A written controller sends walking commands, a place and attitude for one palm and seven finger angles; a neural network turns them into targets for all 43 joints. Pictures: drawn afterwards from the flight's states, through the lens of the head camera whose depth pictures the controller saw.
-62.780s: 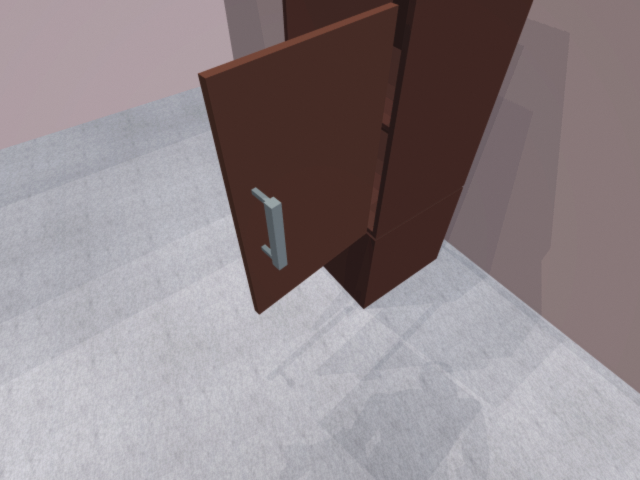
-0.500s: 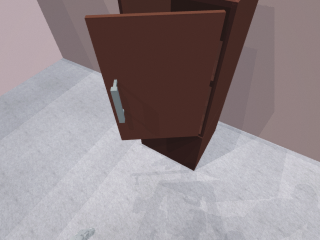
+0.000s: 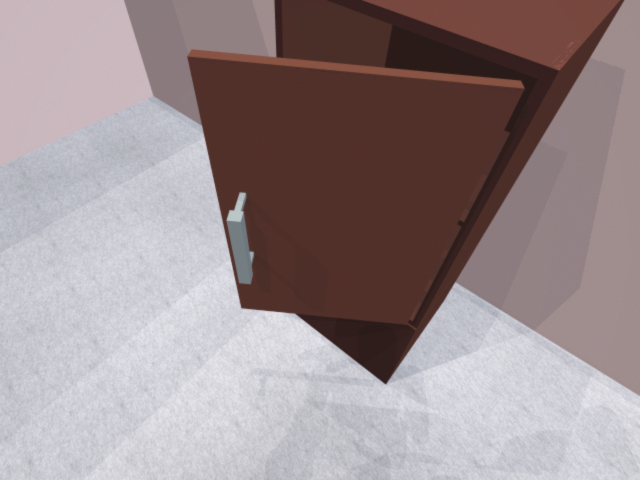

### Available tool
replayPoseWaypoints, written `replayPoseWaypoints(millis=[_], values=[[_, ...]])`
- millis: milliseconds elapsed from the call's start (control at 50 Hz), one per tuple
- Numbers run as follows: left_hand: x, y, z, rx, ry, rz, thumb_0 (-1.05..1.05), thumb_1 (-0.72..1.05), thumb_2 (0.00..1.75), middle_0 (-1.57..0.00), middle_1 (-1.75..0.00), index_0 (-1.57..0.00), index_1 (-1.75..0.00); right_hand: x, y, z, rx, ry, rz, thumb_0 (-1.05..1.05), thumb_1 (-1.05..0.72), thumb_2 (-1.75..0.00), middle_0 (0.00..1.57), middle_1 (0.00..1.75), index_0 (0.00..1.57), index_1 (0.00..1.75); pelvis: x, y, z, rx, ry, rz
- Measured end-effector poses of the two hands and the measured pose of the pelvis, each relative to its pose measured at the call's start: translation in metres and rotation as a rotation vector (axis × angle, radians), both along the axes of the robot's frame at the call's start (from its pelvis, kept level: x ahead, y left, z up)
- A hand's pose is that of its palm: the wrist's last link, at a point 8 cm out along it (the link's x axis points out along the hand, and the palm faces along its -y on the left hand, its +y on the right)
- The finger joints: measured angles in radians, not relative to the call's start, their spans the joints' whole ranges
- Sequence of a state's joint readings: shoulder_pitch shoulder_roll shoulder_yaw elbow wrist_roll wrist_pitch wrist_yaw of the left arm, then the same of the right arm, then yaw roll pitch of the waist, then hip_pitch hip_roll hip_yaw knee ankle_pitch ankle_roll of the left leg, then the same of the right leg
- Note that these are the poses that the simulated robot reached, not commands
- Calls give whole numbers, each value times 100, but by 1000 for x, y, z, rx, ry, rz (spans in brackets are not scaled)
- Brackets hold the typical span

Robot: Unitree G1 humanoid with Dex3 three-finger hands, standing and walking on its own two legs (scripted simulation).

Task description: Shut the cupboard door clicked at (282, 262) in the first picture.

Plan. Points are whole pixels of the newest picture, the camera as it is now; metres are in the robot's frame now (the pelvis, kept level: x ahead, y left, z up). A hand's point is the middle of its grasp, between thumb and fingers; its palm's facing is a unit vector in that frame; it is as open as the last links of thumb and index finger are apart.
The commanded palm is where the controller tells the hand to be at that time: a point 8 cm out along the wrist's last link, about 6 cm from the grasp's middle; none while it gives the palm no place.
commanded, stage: come to a stop and stand still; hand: left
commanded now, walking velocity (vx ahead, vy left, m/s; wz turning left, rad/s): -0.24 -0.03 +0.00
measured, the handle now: (243, 240) +0.47 +0.18 -0.05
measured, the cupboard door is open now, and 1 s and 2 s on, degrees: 34 34 34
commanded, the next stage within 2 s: look again from close up in 0.94 s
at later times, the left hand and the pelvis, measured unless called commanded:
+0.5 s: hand out of the picture +0.07 +0.17 -0.18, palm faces +0.04 -0.97 -0.22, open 7.4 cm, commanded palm none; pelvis -0.01 -0.02 +0.00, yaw +0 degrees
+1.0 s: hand out of the picture -0.05 +0.11 -0.17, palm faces +0.06 -0.99 -0.14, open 7.4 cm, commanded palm none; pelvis -0.02 -0.05 +0.01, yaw +1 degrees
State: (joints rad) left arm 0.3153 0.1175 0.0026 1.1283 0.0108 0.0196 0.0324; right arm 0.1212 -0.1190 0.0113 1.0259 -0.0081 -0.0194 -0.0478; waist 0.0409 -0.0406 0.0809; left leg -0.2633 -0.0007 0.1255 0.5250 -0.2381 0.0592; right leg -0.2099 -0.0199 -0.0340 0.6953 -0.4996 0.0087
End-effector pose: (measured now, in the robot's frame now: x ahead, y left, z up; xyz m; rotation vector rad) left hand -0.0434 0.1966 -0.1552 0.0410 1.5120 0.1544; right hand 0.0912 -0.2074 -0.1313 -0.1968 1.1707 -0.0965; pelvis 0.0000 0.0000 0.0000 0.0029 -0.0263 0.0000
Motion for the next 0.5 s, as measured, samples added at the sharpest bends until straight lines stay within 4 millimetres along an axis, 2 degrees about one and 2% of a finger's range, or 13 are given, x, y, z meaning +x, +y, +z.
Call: replayPoseWaypoints(millis=[80,200,300,380,500], values=[[26,-1,1,33,-70,-8,1,91,90,-20,-30,-20,-30,-1,-18,-6,-3,47,-15,-1,-93,-90,20,30,20,30,1,-11,-2,14,0,17],[54,1,10,91,-131,-35,1,91,90,-20,-30,-20,-30,-11,-54,-8,-6,91,-52,0,-92,-90,20,30,20,30,5,-31,-1,7,19,22],[76,4,14,115,-177,-61,1,91,90,-20,-30,-20,-30,-26,-77,-7,-41,112,-85,0,-92,-90,20,30,20,30,8,-35,-1,1,17,23],[91,11,13,115,-216,-69,1,91,90,-20,-30,-20,-30,-41,-82,-4,-73,144,-97,0,-91,-90,20,30,20,30,8,-30,-2,-5,18,26],[102,25,11,114,-244,-79,1,91,90,-20,-30,-20,-30,-64,-69,6,-90,164,-88,0,-91,-90,20,30,20,30,-6,-23,1,5,7,9]])
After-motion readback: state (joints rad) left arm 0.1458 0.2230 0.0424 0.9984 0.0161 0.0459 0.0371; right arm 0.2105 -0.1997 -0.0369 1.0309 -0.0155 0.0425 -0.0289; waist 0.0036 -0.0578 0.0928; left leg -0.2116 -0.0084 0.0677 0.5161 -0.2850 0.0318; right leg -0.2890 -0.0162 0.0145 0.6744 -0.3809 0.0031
